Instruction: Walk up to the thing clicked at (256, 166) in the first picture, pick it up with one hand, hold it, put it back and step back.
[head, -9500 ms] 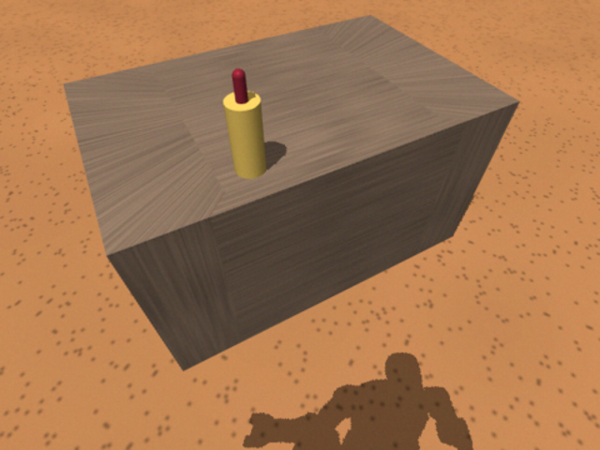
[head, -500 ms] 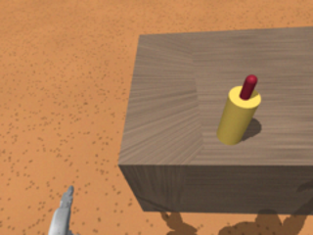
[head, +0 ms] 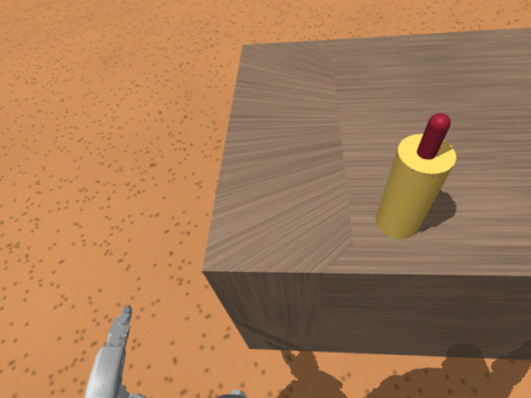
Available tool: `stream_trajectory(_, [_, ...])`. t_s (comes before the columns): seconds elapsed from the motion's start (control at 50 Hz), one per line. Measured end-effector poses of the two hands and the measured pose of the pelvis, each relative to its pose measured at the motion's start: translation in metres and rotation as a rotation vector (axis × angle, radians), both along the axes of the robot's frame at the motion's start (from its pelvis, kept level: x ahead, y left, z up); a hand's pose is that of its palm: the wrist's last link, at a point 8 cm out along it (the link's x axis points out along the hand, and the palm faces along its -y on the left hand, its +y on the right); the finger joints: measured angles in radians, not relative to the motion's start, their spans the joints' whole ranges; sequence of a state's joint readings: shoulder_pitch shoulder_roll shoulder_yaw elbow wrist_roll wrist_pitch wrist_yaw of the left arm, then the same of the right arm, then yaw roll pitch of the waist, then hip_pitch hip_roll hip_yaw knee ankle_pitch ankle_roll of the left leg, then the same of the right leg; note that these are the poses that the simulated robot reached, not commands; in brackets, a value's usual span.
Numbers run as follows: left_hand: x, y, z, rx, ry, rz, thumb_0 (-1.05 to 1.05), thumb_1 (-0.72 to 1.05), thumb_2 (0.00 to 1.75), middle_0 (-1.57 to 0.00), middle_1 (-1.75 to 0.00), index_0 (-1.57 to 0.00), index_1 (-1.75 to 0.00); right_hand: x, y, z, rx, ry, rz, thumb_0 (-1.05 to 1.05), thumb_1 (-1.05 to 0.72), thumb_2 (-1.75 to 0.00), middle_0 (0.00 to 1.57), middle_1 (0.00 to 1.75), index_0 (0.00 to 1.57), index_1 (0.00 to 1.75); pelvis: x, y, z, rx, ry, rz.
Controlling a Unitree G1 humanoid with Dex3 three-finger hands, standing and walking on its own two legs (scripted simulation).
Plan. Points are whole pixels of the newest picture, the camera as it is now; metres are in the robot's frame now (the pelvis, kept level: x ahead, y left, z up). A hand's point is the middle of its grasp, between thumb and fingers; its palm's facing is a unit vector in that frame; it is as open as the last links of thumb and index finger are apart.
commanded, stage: go down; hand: right
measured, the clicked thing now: (415, 178) +0.46 -0.18 +0.04
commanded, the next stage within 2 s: approach in 1.02 s
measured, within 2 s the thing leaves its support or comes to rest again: neither
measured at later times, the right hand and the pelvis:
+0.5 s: hand out of the picture +0.39 -0.38 +0.11, palm faces +0.16 +0.99 +0.02, open 17.5 cm; pelvis +0.01 -0.01 +0.00, yaw +0 degrees
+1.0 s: hand out of the picture +0.37 -0.38 +0.10, palm faces +0.17 +0.99 +0.02, open 17.5 cm; pelvis +0.00 +0.00 -0.01, yaw +0 degrees
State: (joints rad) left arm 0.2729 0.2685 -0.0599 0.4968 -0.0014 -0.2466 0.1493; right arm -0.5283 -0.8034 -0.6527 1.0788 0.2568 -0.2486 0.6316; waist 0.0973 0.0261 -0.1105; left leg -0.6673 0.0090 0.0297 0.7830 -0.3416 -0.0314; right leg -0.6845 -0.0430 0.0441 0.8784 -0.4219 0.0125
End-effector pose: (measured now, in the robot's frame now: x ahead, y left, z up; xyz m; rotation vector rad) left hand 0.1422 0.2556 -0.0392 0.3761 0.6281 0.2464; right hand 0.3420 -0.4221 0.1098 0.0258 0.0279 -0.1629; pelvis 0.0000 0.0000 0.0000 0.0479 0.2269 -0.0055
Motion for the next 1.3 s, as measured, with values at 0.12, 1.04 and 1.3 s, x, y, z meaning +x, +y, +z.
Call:
stream_trajectory(0.12, [0.000,-0.003,0.001,0.002,-0.006,-0.006,-0.01,-0.53,0.06,-0.06,-0.05,-0.06,-0.05,0.006,-0.003,-0.003,0.000,0.004,0.003,-0.01,0.55,-0.05,0.06,0.05,0.06,0.05,0.000,-0.001,-0.002,0.003,0.011,0.001])
stream_trajectory(1.04, [-0.006,-0.005,0.003,0.003,-0.020,-0.029,-0.01,-0.52,0.04,-0.06,-0.05,-0.06,-0.04,0.001,-0.006,-0.010,0.002,0.010,-0.004,-0.01,0.56,-0.06,0.06,0.05,0.06,0.05,-0.003,0.000,-0.008,0.004,0.022,0.000])
stream_trajectory(1.3, [-0.005,-0.007,-0.005,0.003,-0.004,-0.019,-0.01,-0.52,0.04,-0.06,-0.05,-0.06,-0.05,0.002,-0.001,-0.009,-0.004,0.007,0.024,-0.01,0.55,-0.05,0.06,0.04,0.06,0.05,-0.004,-0.003,-0.009,0.009,0.021,-0.003])
